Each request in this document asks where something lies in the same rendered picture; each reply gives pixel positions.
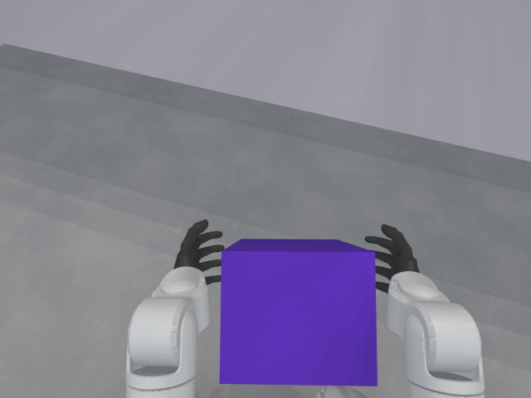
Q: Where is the carton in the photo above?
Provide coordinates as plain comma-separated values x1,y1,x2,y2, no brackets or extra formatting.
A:
220,239,378,386

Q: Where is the left robot hand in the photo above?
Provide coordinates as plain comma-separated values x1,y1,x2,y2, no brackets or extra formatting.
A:
173,220,225,285

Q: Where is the left robot forearm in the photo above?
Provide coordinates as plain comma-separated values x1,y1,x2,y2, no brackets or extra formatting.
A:
125,266,211,398

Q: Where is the right robot hand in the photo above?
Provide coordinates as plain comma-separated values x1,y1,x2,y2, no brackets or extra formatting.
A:
365,224,420,293

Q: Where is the right robot forearm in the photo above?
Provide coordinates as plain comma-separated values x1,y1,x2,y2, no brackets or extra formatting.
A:
386,271,485,398

